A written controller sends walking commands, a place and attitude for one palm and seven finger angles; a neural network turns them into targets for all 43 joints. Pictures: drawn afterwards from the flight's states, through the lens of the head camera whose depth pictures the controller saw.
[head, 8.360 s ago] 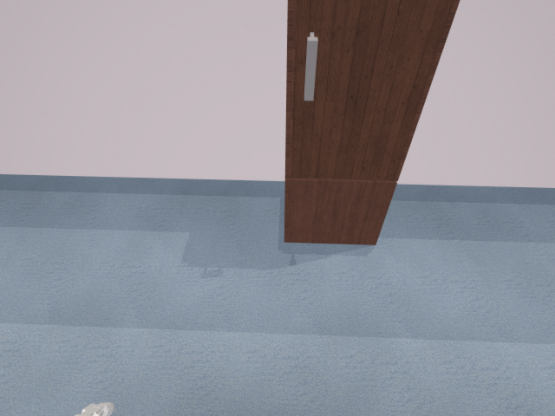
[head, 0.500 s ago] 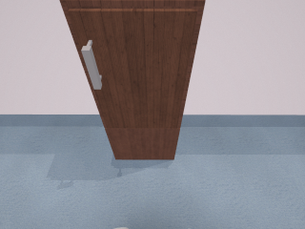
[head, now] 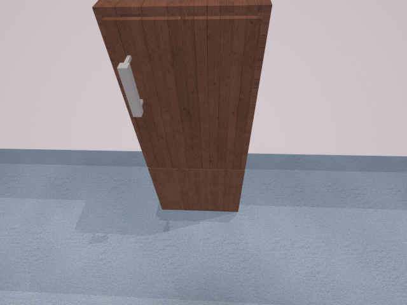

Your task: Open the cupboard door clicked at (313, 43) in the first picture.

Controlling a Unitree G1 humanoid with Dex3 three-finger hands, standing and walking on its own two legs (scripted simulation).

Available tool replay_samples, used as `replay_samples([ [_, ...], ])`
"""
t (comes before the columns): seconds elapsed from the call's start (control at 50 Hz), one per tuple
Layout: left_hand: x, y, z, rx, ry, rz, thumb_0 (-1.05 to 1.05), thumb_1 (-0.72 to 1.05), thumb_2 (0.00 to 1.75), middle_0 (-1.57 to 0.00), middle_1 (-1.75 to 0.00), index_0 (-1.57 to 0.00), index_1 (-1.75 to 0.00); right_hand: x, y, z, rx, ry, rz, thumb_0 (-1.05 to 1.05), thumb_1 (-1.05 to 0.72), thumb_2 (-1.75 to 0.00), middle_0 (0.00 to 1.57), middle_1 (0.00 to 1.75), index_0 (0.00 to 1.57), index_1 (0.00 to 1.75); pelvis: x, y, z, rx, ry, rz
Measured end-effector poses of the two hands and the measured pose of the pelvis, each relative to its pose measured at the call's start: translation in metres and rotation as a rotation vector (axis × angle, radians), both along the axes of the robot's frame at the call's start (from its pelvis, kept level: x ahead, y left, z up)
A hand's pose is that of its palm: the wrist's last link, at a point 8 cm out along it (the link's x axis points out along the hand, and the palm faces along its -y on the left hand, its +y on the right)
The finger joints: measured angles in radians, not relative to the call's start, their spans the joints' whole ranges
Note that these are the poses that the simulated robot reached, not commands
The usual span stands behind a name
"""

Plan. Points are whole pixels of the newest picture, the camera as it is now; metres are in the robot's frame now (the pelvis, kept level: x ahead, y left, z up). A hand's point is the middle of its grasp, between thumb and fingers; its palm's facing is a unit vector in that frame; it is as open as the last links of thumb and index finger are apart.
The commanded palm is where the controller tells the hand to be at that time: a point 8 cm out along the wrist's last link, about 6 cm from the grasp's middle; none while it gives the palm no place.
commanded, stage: come to a stop and stand still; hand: left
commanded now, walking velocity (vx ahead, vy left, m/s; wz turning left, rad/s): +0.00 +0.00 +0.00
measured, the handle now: (133, 87) +0.63 +0.27 +0.07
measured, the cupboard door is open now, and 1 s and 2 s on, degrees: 0 0 0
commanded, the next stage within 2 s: look again from close up in 0.54 s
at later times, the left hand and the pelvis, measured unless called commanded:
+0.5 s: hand out of the picture +0.01 +0.21 -0.19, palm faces +0.01 -0.99 -0.16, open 7.4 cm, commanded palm none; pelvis +0.02 +0.05 +0.00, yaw -2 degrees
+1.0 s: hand out of the picture +0.07 +0.24 -0.17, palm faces +0.01 -0.96 -0.29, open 7.4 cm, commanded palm none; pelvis +0.00 +0.03 -0.01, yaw -1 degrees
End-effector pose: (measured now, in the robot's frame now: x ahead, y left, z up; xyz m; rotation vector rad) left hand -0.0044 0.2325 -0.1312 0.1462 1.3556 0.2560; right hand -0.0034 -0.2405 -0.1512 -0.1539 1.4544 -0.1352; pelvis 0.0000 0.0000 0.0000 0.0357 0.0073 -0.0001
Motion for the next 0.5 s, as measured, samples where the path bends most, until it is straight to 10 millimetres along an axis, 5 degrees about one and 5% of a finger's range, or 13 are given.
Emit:
replay_samples([
  [0.14, -0.022, 0.027, -0.026, -0.058, 0.086, 0.003, 0.00, 0.91, 0.89, -0.20, -0.30, -0.20, -0.29, 0.014, 0.043, 0.004, -0.021, -0.104, -0.008, 0.00, -0.91, -0.90, 0.19, 0.30, 0.19, 0.29, -0.002, 0.028, -0.008, -0.029, -0.019, -0.013],
  [0.5, 0.011, 0.027, -0.025, -0.093, 0.086, -0.072, 0.00, 0.91, 0.89, -0.20, -0.30, -0.19, -0.29, 0.000, 0.078, 0.001, 0.003, -0.040, -0.060, 0.01, -0.92, -0.90, 0.20, 0.30, 0.20, 0.29, 0.016, 0.049, -0.005, -0.035, -0.026, -0.030],
])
